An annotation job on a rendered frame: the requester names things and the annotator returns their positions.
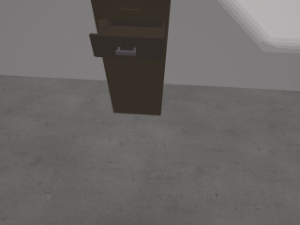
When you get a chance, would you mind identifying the handle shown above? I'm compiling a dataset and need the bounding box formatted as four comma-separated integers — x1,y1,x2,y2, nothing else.
119,8,140,15
115,47,136,56

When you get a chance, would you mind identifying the drawer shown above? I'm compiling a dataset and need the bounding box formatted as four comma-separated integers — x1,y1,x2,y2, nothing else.
89,20,164,60

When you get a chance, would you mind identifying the cabinet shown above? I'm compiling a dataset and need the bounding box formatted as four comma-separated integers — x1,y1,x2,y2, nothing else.
91,0,171,115

